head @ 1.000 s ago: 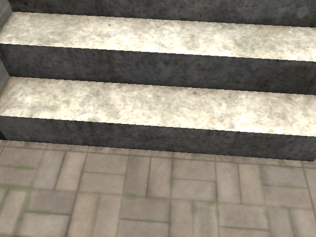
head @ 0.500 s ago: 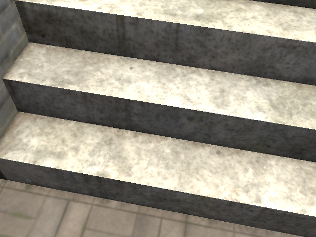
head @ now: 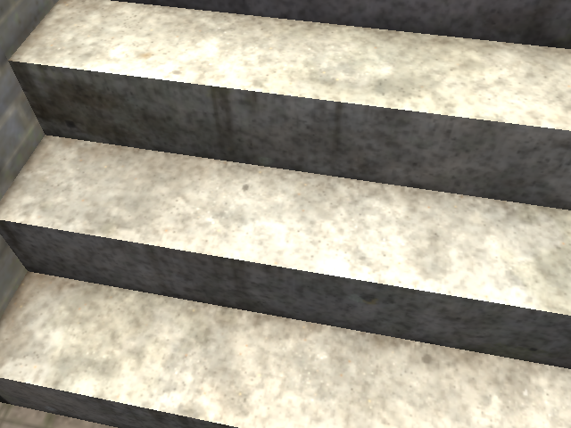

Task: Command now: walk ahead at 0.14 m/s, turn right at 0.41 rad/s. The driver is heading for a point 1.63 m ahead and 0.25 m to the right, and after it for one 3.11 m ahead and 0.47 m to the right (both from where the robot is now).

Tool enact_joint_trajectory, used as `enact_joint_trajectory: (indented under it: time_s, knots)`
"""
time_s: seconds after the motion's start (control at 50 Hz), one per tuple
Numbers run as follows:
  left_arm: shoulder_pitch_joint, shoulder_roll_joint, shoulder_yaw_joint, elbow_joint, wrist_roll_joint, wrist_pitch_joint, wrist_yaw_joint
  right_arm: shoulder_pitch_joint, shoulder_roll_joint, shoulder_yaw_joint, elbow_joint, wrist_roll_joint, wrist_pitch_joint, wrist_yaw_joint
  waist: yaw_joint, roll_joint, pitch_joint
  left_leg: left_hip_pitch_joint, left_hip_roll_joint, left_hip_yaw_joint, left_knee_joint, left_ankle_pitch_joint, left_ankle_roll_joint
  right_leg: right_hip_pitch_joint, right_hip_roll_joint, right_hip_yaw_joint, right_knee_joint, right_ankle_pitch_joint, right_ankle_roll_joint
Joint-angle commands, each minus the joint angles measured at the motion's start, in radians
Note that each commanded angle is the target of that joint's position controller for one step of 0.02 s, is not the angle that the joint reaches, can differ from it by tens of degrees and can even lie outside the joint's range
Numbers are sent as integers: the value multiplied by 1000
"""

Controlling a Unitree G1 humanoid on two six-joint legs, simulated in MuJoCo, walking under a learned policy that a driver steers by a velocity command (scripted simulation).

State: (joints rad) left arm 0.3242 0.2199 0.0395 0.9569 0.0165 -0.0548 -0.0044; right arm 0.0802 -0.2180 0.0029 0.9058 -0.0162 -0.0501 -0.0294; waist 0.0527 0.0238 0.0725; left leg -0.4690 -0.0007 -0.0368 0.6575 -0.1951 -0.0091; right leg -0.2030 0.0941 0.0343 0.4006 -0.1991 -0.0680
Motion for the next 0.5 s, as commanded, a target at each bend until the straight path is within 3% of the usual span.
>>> enact_joint_trajectory:
  time_s: [0.02,0.04,0.06,0.08,0.1,0.12,0.14,0.16,0.22,0.28,0.38,0.42,0.44,0.46,0.48,0.5]
  knots:
    - [-54,171,45,-81,-4,6,12,105,-107,-25,-22,6,0,-22,-64,-145,-133,209,-23,18,-126,40,9,-19,-241,219,28,584,-91]
    - [-78,165,45,-93,-12,12,15,132,-120,-30,-18,0,-9,-27,-86,-121,-119,276,2,-1,-236,125,22,-58,-223,245,68,463,-60]
    - [-68,127,35,-110,-20,14,18,150,-164,-40,-23,-16,-18,-34,-77,-42,-143,374,124,-100,-283,263,55,-127,-182,242,152,260,-21]
    - [-7,57,20,-131,-22,15,19,151,-233,-53,-38,-24,-15,-38,-32,153,-171,478,343,-272,-274,664,132,-244,-59,122,340,-189,17]
    - [47,93,32,-113,-15,33,35,164,-233,-65,-33,3,6,-32,-55,236,-229,425,457,-362,-312,747,289,-268,33,-19,568,-477,35]
    - [39,145,45,-98,4,49,35,157,-184,-58,-47,10,15,-29,-41,120,-206,373,425,-314,-339,675,309,-265,-17,-6,713,-445,49]
    - [11,151,53,-93,14,62,30,111,-140,-48,-58,9,18,-32,-26,57,-168,317,355,-222,-346,565,278,-259,-45,9,758,-373,64]
    - [1,139,55,-93,16,76,25,65,-124,-42,-72,2,25,-37,-5,52,-140,270,300,-143,-352,493,244,-252,-63,8,785,-326,84]
    - [-34,119,50,-104,16,105,19,50,-138,-46,-84,-7,33,-42,-11,86,-132,248,239,-21,-343,463,231,-248,-59,-28,772,-260,124]
    - [-84,108,42,-128,11,118,18,85,-153,-54,-72,-6,33,-38,-36,112,-155,297,267,-8,-340,395,240,-229,-76,-43,636,-279,127]
    - [-111,121,32,-154,-3,124,0,88,-196,-75,-68,-20,42,-16,-64,173,-176,288,291,0,-347,166,212,-81,-75,-94,357,-302,76]
    - [-44,118,29,-134,-3,113,-8,80,-216,-84,-61,-12,54,-10,-31,145,-161,237,281,15,-316,108,172,28,-57,-121,138,-204,34]
    - [-21,133,30,-121,2,106,-9,103,-213,-86,-52,-12,59,-6,-23,90,-123,161,263,41,-274,45,117,94,-58,-92,-16,-118,10]
    - [-29,178,37,-124,11,96,-4,143,-165,-78,-49,-17,61,6,-32,-100,-91,40,186,121,-110,-120,43,145,-198,116,-189,-155,-19]
    - [-64,309,61,-162,12,89,2,106,-80,-54,-108,-15,63,-4,-30,-348,-40,-147,11,185,38,-375,-29,58,-484,464,-246,1,-126]
    - [-54,268,54,-143,31,81,15,12,-141,-66,-105,-20,77,-14,8,-189,12,-21,57,46,197,-316,-27,-114,-484,378,-229,136,-184]
